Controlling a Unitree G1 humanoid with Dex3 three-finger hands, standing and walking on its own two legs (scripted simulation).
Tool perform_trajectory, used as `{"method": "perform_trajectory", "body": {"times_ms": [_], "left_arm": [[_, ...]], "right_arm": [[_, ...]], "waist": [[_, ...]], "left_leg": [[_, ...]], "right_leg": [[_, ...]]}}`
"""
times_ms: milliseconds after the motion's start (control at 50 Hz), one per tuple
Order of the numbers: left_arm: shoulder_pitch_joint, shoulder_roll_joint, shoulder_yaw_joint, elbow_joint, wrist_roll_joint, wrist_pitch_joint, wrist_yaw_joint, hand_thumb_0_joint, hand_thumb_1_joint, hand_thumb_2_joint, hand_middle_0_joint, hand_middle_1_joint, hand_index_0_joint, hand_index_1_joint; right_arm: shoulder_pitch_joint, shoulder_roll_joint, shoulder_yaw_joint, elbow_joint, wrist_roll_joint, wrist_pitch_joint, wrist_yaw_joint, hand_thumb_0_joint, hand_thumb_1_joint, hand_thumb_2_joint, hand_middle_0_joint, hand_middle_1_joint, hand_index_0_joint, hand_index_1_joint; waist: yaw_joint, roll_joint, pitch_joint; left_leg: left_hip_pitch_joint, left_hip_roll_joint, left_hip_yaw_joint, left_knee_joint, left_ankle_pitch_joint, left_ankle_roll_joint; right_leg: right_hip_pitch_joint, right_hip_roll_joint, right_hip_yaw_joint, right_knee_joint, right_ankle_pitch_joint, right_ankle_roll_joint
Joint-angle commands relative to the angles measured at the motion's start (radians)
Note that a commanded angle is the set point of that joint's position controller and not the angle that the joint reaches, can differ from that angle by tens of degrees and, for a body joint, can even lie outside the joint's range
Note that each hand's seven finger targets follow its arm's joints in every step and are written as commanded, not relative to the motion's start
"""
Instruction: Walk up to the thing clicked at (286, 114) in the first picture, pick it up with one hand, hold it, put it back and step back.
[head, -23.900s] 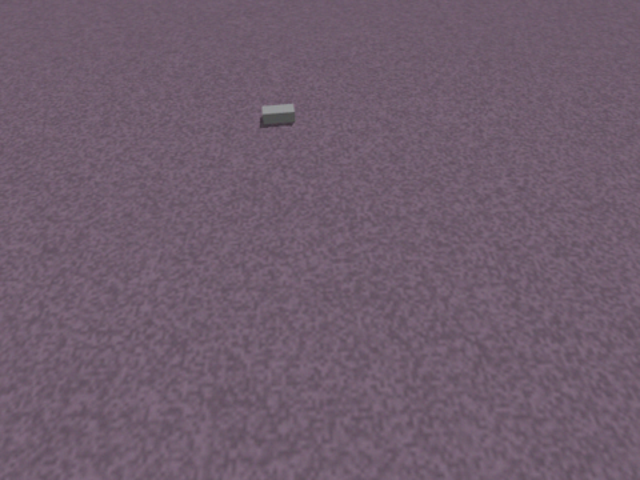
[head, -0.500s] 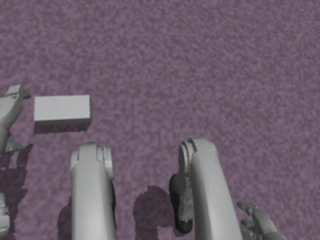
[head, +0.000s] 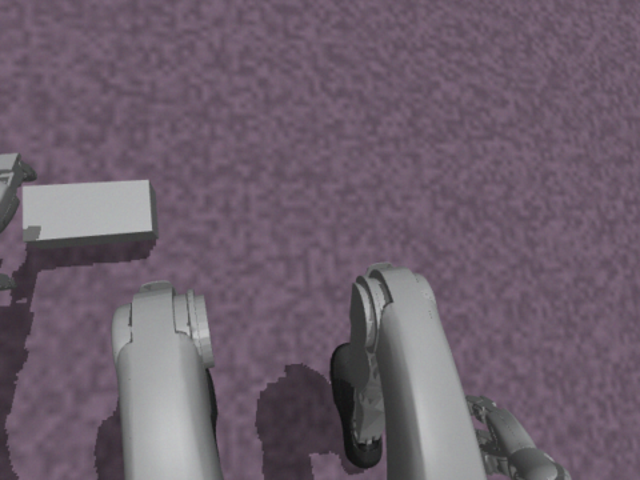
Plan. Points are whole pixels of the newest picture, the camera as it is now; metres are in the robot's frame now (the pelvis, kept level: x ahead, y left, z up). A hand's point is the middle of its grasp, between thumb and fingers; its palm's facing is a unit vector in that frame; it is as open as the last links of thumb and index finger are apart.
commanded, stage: rise first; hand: left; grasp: from above
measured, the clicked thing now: (95, 214) +0.46 +0.31 -0.30
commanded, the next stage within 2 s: approach in 0.44 s
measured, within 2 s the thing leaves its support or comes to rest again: neither
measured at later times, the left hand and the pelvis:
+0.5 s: hand (13, 232) +0.40 +0.36 -0.17, palm faces -0.44 -0.10 -0.89, open 14.1 cm; pelvis +0.00 +0.00 -0.01, yaw -1 degrees
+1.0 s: hand (93, 186) +0.46 +0.28 -0.18, palm faces -0.37 -0.03 -0.93, open 14.0 cm; pelvis +0.00 +0.00 -0.01, yaw -1 degrees
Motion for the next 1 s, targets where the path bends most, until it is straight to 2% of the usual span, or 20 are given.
{"method": "perform_trajectory", "body": {"times_ms": [0,320,360,420,460,500,520,560,600,620,640,680,720,740,780,800,840,880,900,980], "left_arm": [[-0.239,0.328,0.071,-0.134,-0.009,-0.015,0.063,0.0,-0.547,1.007,-0.063,-0.996,-0.062,-0.996],[-0.256,0.337,0.075,-0.087,-0.008,0.01,0.102,0.0,-0.549,1.006,-0.057,-1.019,-0.059,-1.015],[-0.253,0.321,0.059,-0.068,0.001,0.01,0.099,0.0,-0.548,1.005,-0.058,-1.026,-0.061,-1.021],[-0.251,0.337,0.073,-0.063,-0.006,0.008,0.103,0.0,-0.545,1.002,-0.06,-1.032,-0.065,-1.026],[-0.264,0.344,0.077,-0.068,-0.004,0.007,0.106,0.0,-0.54,0.997,-0.056,-1.034,-0.063,-1.025],[-0.277,0.33,0.061,-0.05,0.0,0.004,0.105,0.0,-0.541,1.001,-0.058,-1.03,-0.063,-1.023],[-0.271,0.335,0.061,-0.037,0.004,0.005,0.106,0.0,-0.611,1.081,-0.066,-0.987,-0.032,-1.022],[-0.291,0.31,0.043,-0.026,0.004,0.002,0.113,0.0,-0.521,0.975,-0.059,-1.04,-0.072,-1.024],[-0.322,0.264,-0.001,-0.026,0.004,0.001,0.114,0.0,-0.518,0.971,-0.058,-1.049,-0.074,-1.031],[-0.355,0.263,-0.017,-0.034,0.011,-0.001,0.116,0.0,-0.516,0.969,-0.059,-1.055,-0.076,-1.036],[-0.363,0.247,-0.024,-0.038,0.009,-0.003,0.122,0.0,-0.507,0.963,-0.059,-1.055,-0.078,-1.033],[-0.393,0.207,-0.058,-0.039,0.013,0.002,0.137,0.0,-0.502,0.956,-0.06,-1.067,-0.083,-1.041],[-0.434,0.161,-0.094,-0.05,0.018,0.015,0.158,0.0,-0.508,0.961,-0.06,-1.072,-0.082,-1.048],[-0.429,0.157,-0.098,-0.05,0.025,0.03,0.169,0.0,-0.513,0.962,-0.059,-1.083,-0.083,-1.058],[-0.461,0.184,-0.067,-0.073,0.022,0.066,0.201,0.0,-0.516,0.966,-0.058,-1.077,-0.08,-1.053],[-0.433,0.184,-0.061,-0.046,0.027,0.092,0.211,0.0,-0.529,0.975,-0.06,-1.075,-0.077,-1.056],[-0.446,0.193,-0.042,-0.055,0.033,0.145,0.226,0.0,-0.544,0.988,-0.06,-1.068,-0.072,-1.054],[-0.468,0.206,-0.028,-0.023,0.027,0.193,0.226,0.0,-0.549,0.991,-0.059,-1.058,-0.068,-1.048],[-0.446,0.181,-0.043,0.006,0.026,0.219,0.219,0.0,-0.552,0.992,-0.06,-1.057,-0.068,-1.047],[-0.438,0.196,-0.065,0.071,-0.003,0.278,0.168,0.0,-0.556,0.998,-0.062,-1.05,-0.069,-1.042]], "right_arm": [[0.169,-0.247,-0.071,-0.02,-0.016,-0.002,-0.016,0.0,-0.904,-0.902,0.2,0.3,0.2,0.3],[0.161,-0.255,-0.069,-0.008,-0.032,-0.008,-0.014,0.0,-0.905,-0.902,0.199,0.3,0.2,0.3],[0.165,-0.251,-0.061,-0.004,-0.036,-0.007,-0.011,0.0,-0.905,-0.903,0.199,0.3,0.2,0.3],[0.168,-0.249,-0.055,-0.005,-0.039,-0.007,-0.011,0.0,-0.906,-0.903,0.199,0.3,0.2,0.3],[0.164,-0.255,-0.058,-0.004,-0.041,-0.009,-0.009,0.0,-0.904,-0.902,0.2,0.3,0.2,0.3],[0.158,-0.256,-0.052,-0.005,-0.042,-0.008,-0.008,0.0,-0.904,-0.902,0.199,0.3,0.2,0.3],[0.161,-0.256,-0.052,-0.006,-0.042,-0.01,-0.009,0.0,-0.908,-0.904,0.199,0.3,0.199,0.3],[0.168,-0.255,-0.046,0.002,-0.046,-0.011,-0.008,0.0,-0.9,-0.895,0.2,0.3,0.2,0.3],[0.173,-0.255,-0.047,0.006,-0.045,-0.02,-0.008,0.0,-0.901,-0.895,0.2,0.3,0.2,0.3],[0.179,-0.258,-0.045,0.007,-0.045,-0.023,-0.007,0.0,-0.903,-0.896,0.2,0.3,0.2,0.3],[0.179,-0.261,-0.046,0.008,-0.045,-0.025,-0.008,0.0,-0.901,-0.895,0.2,0.3,0.2,0.3],[0.186,-0.26,-0.045,0.008,-0.048,-0.034,-0.007,0.0,-0.902,-0.895,0.2,0.3,0.2,0.3],[0.201,-0.262,-0.047,0.008,-0.045,-0.043,-0.006,0.0,-0.904,-0.896,0.2,0.3,0.2,0.3],[0.206,-0.262,-0.044,0.009,-0.041,-0.049,-0.006,0.0,-0.907,-0.897,0.2,0.3,0.2,0.3],[0.211,-0.27,-0.052,-0.001,-0.034,-0.055,-0.007,0.0,-0.906,-0.897,0.2,0.3,0.2,0.3],[0.209,-0.264,-0.05,-0.006,-0.028,-0.058,-0.007,0.0,-0.911,-0.899,0.2,0.3,0.199,0.3],[0.212,-0.264,-0.049,-0.018,-0.024,-0.059,-0.007,0.0,-0.911,-0.9,0.2,0.3,0.199,0.3],[0.208,-0.259,-0.047,-0.024,-0.012,-0.06,-0.008,0.0,-0.911,-0.9,0.2,0.3,0.2,0.3],[0.21,-0.251,-0.036,-0.027,-0.011,-0.06,-0.007,0.0,-0.912,-0.9,0.2,0.3,0.199,0.3],[0.226,-0.251,-0.014,-0.032,0.005,-0.065,-0.007,0.0,-0.911,-0.899,0.2,0.3,0.2,0.3]], "waist": [[0.014,0.284,-0.665],[0.004,0.3,-0.667],[-0.005,0.298,-0.664],[0.003,0.274,-0.657],[-0.004,0.29,-0.654],[-0.016,0.301,-0.645],[-0.016,0.283,-0.633],[-0.033,0.267,-0.626],[-0.052,0.276,-0.616],[-0.068,0.285,-0.621],[-0.064,0.296,-0.625],[-0.087,0.304,-0.632],[-0.111,0.328,-0.633],[-0.102,0.349,-0.649],[-0.094,0.375,-0.693],[-0.081,0.384,-0.687],[-0.081,0.413,-0.707],[-0.078,0.393,-0.709],[-0.082,0.384,-0.68],[-0.094,0.288,-0.672]], "left_leg": [[0.565,-0.027,0.128,-0.225,0.157,0.052],[0.557,-0.025,0.124,-0.198,0.156,0.05],[0.553,-0.026,0.12,-0.196,0.161,0.049],[0.512,-0.031,0.128,-0.186,0.157,0.053],[0.529,-0.028,0.124,-0.187,0.149,0.051],[0.527,-0.029,0.121,-0.185,0.147,0.051],[0.518,-0.029,0.121,-0.182,0.138,0.052],[0.49,-0.03,0.12,-0.177,0.125,0.054],[0.506,-0.027,0.114,-0.174,0.124,0.052],[0.506,-0.027,0.11,-0.171,0.12,0.051],[0.514,-0.027,0.111,-0.177,0.116,0.049],[0.523,-0.024,0.108,-0.177,0.108,0.047],[0.541,-0.022,0.105,-0.185,0.108,0.043],[0.557,-0.024,0.109,-0.188,0.126,0.042],[0.579,-0.018,0.111,-0.202,0.134,0.037],[0.581,-0.02,0.119,-0.208,0.136,0.037],[0.598,-0.017,0.127,-0.221,0.154,0.036],[0.561,-0.018,0.139,-0.216,0.147,0.042],[0.549,-0.021,0.144,-0.218,0.152,0.045],[0.458,-0.024,0.147,-0.2,0.147,0.069]], "right_leg": [[0.239,0.025,-0.092,-0.246,0.197,-0.076],[0.207,0.027,-0.101,-0.216,0.2,-0.074],[0.211,0.03,-0.104,-0.213,0.208,-0.076],[0.242,0.029,-0.093,-0.225,0.213,-0.073],[0.219,0.027,-0.099,-0.211,0.201,-0.075],[0.213,0.03,-0.103,-0.208,0.201,-0.075],[0.214,0.03,-0.1,-0.219,0.196,-0.075],[0.217,0.03,-0.101,-0.223,0.19,-0.073],[0.194,0.03,-0.107,-0.221,0.189,-0.073],[0.193,0.032,-0.108,-0.22,0.19,-0.073],[0.186,0.032,-0.111,-0.216,0.183,-0.073],[0.179,0.034,-0.118,-0.221,0.18,-0.072],[0.165,0.034,-0.126,-0.219,0.183,-0.072],[0.172,0.034,-0.123,-0.216,0.203,-0.073],[0.169,0.033,-0.127,-0.208,0.211,-0.078],[0.173,0.033,-0.12,-0.212,0.216,-0.081],[0.186,0.031,-0.116,-0.209,0.239,-0.081],[0.194,0.029,-0.102,-0.222,0.245,-0.085],[0.203,0.028,-0.098,-0.228,0.252,-0.083],[0.286,0.031,-0.084,-0.255,0.274,-0.07]]}}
